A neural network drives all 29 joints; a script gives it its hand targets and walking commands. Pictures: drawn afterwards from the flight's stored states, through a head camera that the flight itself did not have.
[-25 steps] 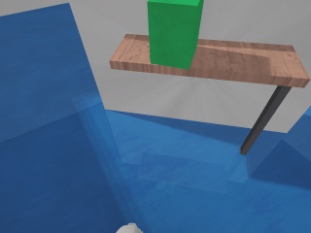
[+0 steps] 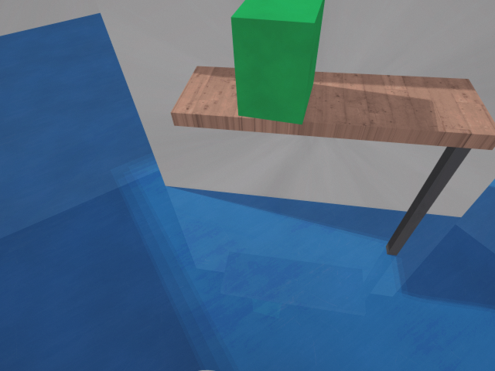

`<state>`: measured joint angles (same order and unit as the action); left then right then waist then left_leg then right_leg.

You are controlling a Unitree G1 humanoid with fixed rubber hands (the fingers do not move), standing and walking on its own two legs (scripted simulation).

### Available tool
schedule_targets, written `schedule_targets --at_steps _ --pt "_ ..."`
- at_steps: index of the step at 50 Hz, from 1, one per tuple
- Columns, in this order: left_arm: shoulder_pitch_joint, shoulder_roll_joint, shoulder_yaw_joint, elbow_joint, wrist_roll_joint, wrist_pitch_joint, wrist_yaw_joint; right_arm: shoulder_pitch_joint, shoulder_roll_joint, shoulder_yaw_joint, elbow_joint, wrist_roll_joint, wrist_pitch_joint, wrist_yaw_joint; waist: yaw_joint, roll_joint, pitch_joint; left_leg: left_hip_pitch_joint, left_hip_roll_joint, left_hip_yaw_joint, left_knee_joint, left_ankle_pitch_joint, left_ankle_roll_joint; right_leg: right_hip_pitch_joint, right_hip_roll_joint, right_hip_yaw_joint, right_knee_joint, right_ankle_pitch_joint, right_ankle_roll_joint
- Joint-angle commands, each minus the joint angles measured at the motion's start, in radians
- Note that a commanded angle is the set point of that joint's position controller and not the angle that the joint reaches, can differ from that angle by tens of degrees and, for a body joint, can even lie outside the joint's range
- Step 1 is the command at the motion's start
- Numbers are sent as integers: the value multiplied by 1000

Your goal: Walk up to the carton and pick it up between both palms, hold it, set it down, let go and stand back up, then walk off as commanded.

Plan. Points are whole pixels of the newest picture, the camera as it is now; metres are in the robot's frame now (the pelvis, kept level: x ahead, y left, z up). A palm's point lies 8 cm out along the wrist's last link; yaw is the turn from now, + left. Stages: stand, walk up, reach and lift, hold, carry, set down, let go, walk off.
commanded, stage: walk off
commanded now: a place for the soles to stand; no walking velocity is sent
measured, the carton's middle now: (279, 56) +0.86 -0.07 +0.09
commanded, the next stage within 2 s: stand in 1.38 s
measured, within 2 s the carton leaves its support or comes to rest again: neither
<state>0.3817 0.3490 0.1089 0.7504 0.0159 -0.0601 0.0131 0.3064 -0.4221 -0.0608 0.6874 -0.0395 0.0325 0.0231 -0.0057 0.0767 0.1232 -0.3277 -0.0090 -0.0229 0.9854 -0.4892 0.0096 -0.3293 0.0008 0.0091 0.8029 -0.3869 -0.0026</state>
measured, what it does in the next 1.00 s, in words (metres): steps on the spot: right foot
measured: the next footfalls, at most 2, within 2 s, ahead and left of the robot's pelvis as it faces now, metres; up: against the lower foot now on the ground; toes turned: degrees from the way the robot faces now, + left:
right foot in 0.38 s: +0.03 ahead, -0.15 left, +0.00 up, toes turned +0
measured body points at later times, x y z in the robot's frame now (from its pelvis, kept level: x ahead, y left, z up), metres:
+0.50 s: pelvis +0.00 +0.00 +0.00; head +0.06 -0.01 +0.45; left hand +0.08 +0.31 -0.10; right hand +0.08 -0.32 -0.10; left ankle -0.02 +0.12 -0.69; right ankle +0.01 -0.14 -0.70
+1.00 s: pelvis -0.03 -0.01 +0.00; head +0.00 -0.01 +0.45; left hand +0.07 +0.29 -0.11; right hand +0.04 -0.33 -0.10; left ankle -0.01 +0.11 -0.70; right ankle +0.00 -0.15 -0.70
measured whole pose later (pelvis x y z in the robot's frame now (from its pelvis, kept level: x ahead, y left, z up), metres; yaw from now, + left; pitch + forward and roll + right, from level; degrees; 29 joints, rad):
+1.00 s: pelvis -0.03 -0.01 +0.00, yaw -4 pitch -5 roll +0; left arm 0.30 0.35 0.11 0.75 0.01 -0.03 0.01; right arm 0.28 -0.39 -0.06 0.70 -0.03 -0.01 0.00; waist -0.01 0.00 0.17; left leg -0.30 0.03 0.00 0.81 -0.42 -0.01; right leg -0.35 0.03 0.08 0.81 -0.38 0.00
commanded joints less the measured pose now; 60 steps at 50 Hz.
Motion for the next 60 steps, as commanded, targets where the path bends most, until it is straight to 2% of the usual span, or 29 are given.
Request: schedule_targets --at_steps 1,4,6,7,8,12,16,18,20,21,22,24,26,28,30,31,32,35,37,40,42,44,45,49,51,53,55,56,60 --pt "-54 351 23 -42 11 -1 24 -32 -180 -68 -13 33 -36 -33 9 -280 -25 -91 32 -22 -125 -102 25 24 -244 428 -248 560 -254" --pt "-87 297 -2 -37 -7 14 19 48 -158 -62 30 27 -62 -33 -29 -273 -79 124 51 -28 -507 125 42 -23 -138 252 -100 539 -139" --pt "-48 242 -8 -33 -36 20 15 14 -262 -81 24 7 -75 -45 5 -29 -69 193 258 -364 -553 369 81 -182 32 171 92 219 -50" --pt "-67 222 -6 -23 -34 27 25 -40 -295 -75 34 17 -78 -48 4 62 -20 118 397 -483 -580 508 166 -231 85 103 197 -152 -23" --pt "-92 261 9 -7 -34 27 31 -61 -276 -66 33 15 -76 -48 7 6 -5 78 405 -468 -553 566 223 -178 43 95 227 -201 -27" --pt "-69 255 13 1 -36 23 20 -124 -253 -59 22 9 -78 -52 34 34 73 20 297 -261 -496 634 170 -153 43 116 198 -128 -33" --pt "-52 248 11 -4 -28 7 16 -71 -261 -69 5 13 -75 -48 19 42 -9 147 258 -202 -387 770 149 -94 18 48 -57 -32 -44" --pt "-43 278 10 -11 -20 -11 24 -69 -241 -72 -9 24 -72 -46 16 -20 -107 109 146 -49 -233 797 88 73 -24 69 -200 447 -68" --pt "30 339 22 -15 -6 -19 31 -61 -188 -63 -39 33 -71 -53 43 -148 -204 -57 53 -2 -27 497 38 238 -137 304 -189 758 -164" --pt "49 352 21 -15 -1 -18 34 -93 -166 -61 -45 40 -63 -51 69 -248 -218 -147 -1 -11 52 32 24 292 -225 469 -186 882 -253" --pt "41 344 10 -25 2 -13 29 -119 -156 -57 -42 30 -58 -57 53 -224 -173 -163 11 -31 0 -171 11 241 -272 538 -230 860 -279" --pt "-2 330 -3 -23 4 -2 30 -137 -162 -53 -29 33 -65 -53 48 -205 -111 -149 36 -38 -127 -150 8 195 -240 518 -230 811 -256" --pt "-78 320 -6 -32 -4 7 27 -63 -174 -56 8 39 -77 -49 3 -253 -103 -25 48 -6 -316 52 25 141 -167 359 -137 841 -197" --pt "-124 282 -11 -17 -20 10 22 30 -205 -71 43 32 -91 -51 -44 -162 -136 222 123 -114 -431 401 65 -66 -73 247 -38 624 -100" --pt "-96 246 -10 -11 -40 20 23 2 -262 -74 21 30 -96 -58 -27 -14 -120 214 346 -359 -510 529 184 -154 64 98 153 187 -28" --pt "-81 260 -2 -11 -35 23 24 -40 -270 -70 21 24 -94 -54 -4 29 -98 132 409 -381 -486 629 274 -112 52 64 192 -84 -33" --pt "-80 245 -2 7 -29 23 21 -87 -254 -60 30 14 -90 -52 19 26 -45 42 387 -329 -495 548 272 -85 36 69 148 -201 -44" --pt "-43 239 6 7 -18 16 9 -155 -244 -52 11 11 -73 -41 53 77 12 -98 263 -139 -445 453 170 63 1 41 -86 58 -60" --pt "-54 308 18 -9 -9 -1 12 -108 -207 -51 -4 24 -72 -43 26 -75 -49 -33 97 -10 -234 456 58 45 -93 218 -198 445 -104" --pt "-71 342 9 -17 5 -1 7 -85 -162 -55 2 33 -60 -53 12 -207 -128 3 -1 2 -110 -117 29 -23 -249 491 -314 467 -254" --pt "-111 339 7 -20 9 9 11 -59 -172 -57 18 31 -63 -43 -16 -206 -77 28 9 3 -164 -84 28 -68 -224 463 -321 354 -247" --pt "-157 321 1 -11 1 15 7 20 -174 -62 53 34 -67 -41 -48 -230 -46 123 32 7 -301 71 41 -144 -163 348 -274 320 -180" --pt "-170 286 -7 -14 -6 18 7 25 -184 -66 58 31 -76 -44 -53 -161 -56 158 88 -75 -376 160 57 -160 -111 297 -200 336 -134" --pt "-66 247 1 22 -19 38 4 -100 -249 -59 35 19 -78 -41 33 11 -41 -99 342 -343 -591 98 229 13 61 61 102 -102 -42" --pt "-30 246 3 27 -5 26 1 -164 -240 -54 31 9 -71 -40 59 18 10 -175 284 -241 -533 8 174 62 24 73 -85 -114 -68" --pt "-61 308 13 13 6 9 -1 -144 -197 -49 16 17 -60 -37 31 -168 -3 -115 64 -46 -251 82 55 -11 -115 348 -337 123 -99" --pt "-125 341 12 -11 9 7 -4 -75 -175 -57 35 28 -59 -41 -6 -190 -48 6 -8 2 -121 -79 25 -121 -240 516 -412 176 -213" --pt "-155 343 9 -11 7 10 0 -49 -177 -63 46 30 -60 -44 -20 -189 -46 40 7 -15 -122 -73 32 -164 -239 524 -401 110 -234" --pt "-180 285 -7 -20 -6 21 0 54 -181 -63 64 29 -71 -37 -54 -166 -54 160 65 -64 -363 107 61 -192 -123 316 -261 186 -149"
